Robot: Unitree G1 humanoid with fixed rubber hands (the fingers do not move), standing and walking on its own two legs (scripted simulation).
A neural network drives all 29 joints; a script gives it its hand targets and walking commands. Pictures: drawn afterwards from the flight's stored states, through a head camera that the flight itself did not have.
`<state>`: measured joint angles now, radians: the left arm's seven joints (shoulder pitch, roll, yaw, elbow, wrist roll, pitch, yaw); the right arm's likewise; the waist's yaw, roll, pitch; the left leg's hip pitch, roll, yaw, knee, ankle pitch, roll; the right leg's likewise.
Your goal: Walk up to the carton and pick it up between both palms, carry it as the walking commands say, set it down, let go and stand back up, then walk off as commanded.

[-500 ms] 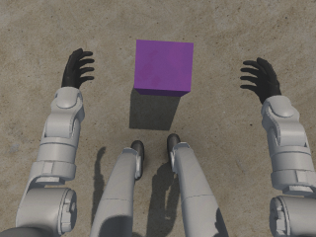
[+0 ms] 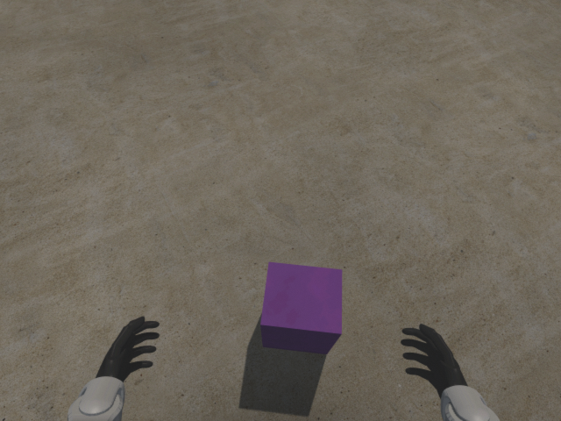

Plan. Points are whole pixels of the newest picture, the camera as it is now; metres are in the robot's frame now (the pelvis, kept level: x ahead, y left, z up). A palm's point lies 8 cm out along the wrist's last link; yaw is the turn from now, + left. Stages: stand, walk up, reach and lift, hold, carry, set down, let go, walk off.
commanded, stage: let go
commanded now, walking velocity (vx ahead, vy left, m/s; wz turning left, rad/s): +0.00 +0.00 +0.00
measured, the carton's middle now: (299, 311) +0.44 -0.06 -0.62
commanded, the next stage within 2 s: stand in 0.50 s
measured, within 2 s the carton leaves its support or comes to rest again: neither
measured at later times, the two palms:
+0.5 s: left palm (122, 383) +0.17 +0.22 -0.06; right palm (460, 388) +0.17 -0.24 -0.06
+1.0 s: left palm out of the picture +0.08 +0.27 -0.07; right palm out of the picture +0.09 -0.29 -0.09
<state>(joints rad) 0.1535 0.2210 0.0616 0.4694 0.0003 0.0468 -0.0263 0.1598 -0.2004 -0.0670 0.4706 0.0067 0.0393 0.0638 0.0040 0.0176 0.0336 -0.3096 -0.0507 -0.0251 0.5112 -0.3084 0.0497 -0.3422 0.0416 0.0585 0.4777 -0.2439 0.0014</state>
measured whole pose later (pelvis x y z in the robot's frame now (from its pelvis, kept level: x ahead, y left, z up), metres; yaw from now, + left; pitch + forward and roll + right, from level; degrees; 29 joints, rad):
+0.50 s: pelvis +0.01 -0.01 +0.00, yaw +0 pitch -6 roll -1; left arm 0.25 0.21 0.03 0.43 0.00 0.12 -0.05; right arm 0.22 -0.23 -0.02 0.44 0.01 0.18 0.05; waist 0.00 0.02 0.09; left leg -0.02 -0.03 -0.03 0.47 -0.34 0.04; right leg -0.05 0.05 0.05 0.44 -0.28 -0.01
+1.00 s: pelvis -0.02 -0.02 +0.00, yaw +2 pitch -4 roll +0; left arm 0.29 0.29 0.07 0.76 0.02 -0.04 0.01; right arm 0.30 -0.30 -0.06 0.76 -0.01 -0.04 0.00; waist 0.00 0.04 -0.10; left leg -0.14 -0.05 -0.05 0.52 -0.31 0.03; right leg -0.18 0.04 0.02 0.50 -0.27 -0.02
